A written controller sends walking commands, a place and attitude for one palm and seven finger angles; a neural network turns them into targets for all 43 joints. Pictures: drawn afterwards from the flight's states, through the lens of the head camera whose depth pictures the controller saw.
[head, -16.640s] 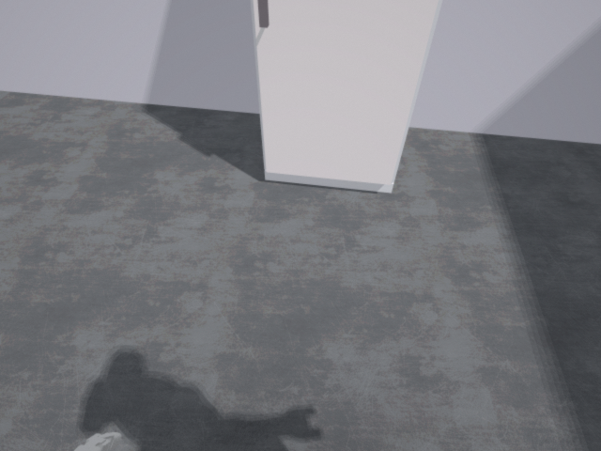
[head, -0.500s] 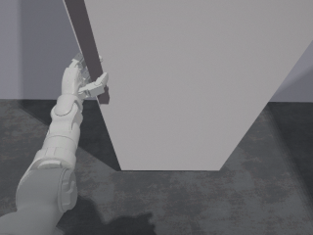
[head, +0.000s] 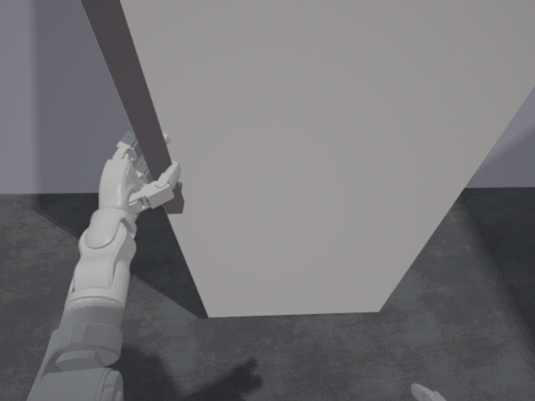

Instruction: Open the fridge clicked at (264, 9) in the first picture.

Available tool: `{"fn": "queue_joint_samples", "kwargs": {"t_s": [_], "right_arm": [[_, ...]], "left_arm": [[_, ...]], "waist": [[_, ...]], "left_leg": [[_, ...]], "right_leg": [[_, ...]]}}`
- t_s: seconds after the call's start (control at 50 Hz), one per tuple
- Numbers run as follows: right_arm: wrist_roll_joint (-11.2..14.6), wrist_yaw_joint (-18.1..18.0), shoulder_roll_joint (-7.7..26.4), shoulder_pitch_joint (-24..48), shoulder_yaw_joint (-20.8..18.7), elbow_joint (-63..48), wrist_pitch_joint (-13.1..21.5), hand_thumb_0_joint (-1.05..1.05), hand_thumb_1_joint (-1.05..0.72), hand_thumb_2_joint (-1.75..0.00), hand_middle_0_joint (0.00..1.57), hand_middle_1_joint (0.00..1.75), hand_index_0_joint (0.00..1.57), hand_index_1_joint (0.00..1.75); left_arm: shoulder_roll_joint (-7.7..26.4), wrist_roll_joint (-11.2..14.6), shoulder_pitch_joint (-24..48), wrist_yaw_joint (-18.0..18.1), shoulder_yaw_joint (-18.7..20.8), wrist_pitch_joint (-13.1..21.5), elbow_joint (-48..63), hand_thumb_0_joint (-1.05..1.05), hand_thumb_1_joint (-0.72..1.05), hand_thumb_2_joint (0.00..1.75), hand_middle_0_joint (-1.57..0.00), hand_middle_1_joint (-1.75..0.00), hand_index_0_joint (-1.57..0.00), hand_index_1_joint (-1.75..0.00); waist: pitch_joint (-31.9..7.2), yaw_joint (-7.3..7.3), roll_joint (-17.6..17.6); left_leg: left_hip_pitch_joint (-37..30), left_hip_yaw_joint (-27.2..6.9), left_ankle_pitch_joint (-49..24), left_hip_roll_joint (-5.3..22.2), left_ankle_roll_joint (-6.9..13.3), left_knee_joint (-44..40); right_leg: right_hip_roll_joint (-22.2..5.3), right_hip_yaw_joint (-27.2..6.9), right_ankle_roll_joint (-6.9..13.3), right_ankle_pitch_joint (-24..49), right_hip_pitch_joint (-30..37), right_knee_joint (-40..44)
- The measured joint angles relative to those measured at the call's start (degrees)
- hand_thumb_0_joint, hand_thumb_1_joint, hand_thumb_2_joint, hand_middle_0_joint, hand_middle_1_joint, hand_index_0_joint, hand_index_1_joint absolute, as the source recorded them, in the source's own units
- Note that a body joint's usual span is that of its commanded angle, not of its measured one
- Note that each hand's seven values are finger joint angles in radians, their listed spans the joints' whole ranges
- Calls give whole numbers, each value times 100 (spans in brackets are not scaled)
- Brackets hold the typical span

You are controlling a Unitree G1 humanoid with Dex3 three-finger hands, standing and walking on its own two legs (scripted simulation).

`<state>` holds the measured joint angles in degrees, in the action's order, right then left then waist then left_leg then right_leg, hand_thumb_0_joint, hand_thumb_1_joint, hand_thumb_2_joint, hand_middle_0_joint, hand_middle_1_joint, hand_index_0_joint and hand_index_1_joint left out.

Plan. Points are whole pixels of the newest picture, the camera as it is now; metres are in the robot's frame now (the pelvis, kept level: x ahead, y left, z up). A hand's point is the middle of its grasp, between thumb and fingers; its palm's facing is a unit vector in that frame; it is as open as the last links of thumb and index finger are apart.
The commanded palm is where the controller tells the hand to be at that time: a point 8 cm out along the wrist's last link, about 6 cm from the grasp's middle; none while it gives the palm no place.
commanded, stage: pull the door a little, standing still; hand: left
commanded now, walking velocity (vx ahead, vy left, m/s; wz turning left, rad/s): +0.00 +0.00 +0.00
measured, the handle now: (143, 99) +0.46 +0.17 +0.23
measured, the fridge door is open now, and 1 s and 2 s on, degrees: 1 15 51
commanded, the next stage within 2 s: walk backward, drawing the door open in 0.32 s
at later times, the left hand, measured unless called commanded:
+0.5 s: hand (163, 217) +0.34 +0.14 +0.13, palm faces -0.03 -0.99 -0.13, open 7.1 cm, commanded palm +0.31 +0.19 +0.12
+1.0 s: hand (178, 258) +0.28 +0.11 +0.12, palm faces +0.24 -0.95 -0.19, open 6.9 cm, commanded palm +0.23 +0.15 +0.12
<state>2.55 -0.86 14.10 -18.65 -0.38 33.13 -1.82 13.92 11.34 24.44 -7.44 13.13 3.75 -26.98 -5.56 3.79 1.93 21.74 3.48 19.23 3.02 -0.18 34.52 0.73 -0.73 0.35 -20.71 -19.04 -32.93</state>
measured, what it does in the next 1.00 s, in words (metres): steps on the spot: left foot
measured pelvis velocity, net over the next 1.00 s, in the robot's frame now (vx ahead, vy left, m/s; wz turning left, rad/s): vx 0.06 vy -0.06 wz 0.11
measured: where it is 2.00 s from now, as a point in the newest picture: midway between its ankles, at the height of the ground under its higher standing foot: outside the picture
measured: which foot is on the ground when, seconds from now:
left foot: down 0.00-0.76, up 0.78-0.90, down 0.92-1.00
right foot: down 0.00-0.90, up 0.92-1.00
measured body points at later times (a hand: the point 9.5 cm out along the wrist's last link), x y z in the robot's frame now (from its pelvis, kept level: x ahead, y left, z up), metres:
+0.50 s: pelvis +0.05 +0.00 +0.01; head +0.07 -0.02 +0.46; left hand +0.33 +0.19 +0.13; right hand +0.21 -0.23 -0.09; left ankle -0.04 +0.13 -0.71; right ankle -0.06 -0.11 -0.71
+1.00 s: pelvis +0.06 -0.06 +0.01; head +0.08 -0.07 +0.46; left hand +0.26 +0.16 +0.13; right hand +0.26 -0.25 -0.08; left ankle +0.11 +0.06 -0.73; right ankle +0.01 -0.14 -0.65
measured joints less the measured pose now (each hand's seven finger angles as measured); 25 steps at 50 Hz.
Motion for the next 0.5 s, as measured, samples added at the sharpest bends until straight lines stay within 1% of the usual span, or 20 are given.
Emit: {"fn": "queue_joint_samples", "kwargs": {"t_s": [0.1,0.2,0.28,0.34,0.4,0.44,0.46,0.5], "right_arm": [[-44,-36,12,212,-29,127,-11,1,-91,-90,20,30,20,30],[-62,-2,-45,339,-8,60,-26,1,-91,-90,20,30,20,30],[-43,33,-97,318,53,-100,18,1,-91,-90,20,30,20,30],[-41,61,-127,346,80,-181,18,1,-91,-90,20,30,20,30],[-43,80,-155,376,97,-249,-33,1,-91,-90,20,30,20,30],[-40,80,-168,383,110,-299,-53,1,-91,-90,20,30,20,30],[-52,22,-165,405,135,-311,-43,1,-91,-90,20,30,20,30],[-130,-125,-153,504,181,-275,-32,1,-91,-90,20,30,20,30]], "left_arm": [[-164,-80,154,63,-216,-95,27,1,59,74,-26,-133,-24,-132],[-260,-83,-140,176,-267,-220,291,1,59,75,-25,-132,-24,-133],[-272,-10,-704,164,-297,-228,833,1,60,73,-25,-132,-22,-134],[-294,63,-1297,109,-313,-232,1505,0,60,71,-25,-134,-21,-134],[-354,119,-2049,76,-373,-369,2361,0,61,70,-25,-133,-21,-133],[-389,125,-2610,56,-458,-517,2975,1,61,69,-24,-133,-21,-133],[-347,-18,-2805,100,-570,-492,3200,0,60,69,-24,-133,-22,-133],[-163,-337,-2998,267,-873,-292,3422,0,58,70,-27,-133,-25,-134]], "waist": [[-7,-144,9],[-32,-186,33],[-73,-216,34],[-76,-237,33],[-79,-269,35],[-81,-316,44],[-23,-334,47],[131,-361,36]], "left_leg": [[23,-170,128,-47,-38,42],[-81,-173,-121,-88,30,7],[-318,-161,-76,-86,35,-145],[-461,-129,42,-75,14,-208],[-575,-98,-16,-76,21,-224],[-679,-86,-111,-71,30,-252],[-735,-104,-164,-77,49,-234],[-799,-181,-291,-118,75,-170]], "right_leg": [[-38,159,-3,-117,42,-32],[-70,145,-2,109,111,-46],[-60,111,21,99,292,79],[-56,90,14,-2,402,134],[-75,122,-16,64,486,141],[-88,175,-5,177,561,151],[-96,199,-19,230,644,176],[-134,268,-50,301,813,254]]}}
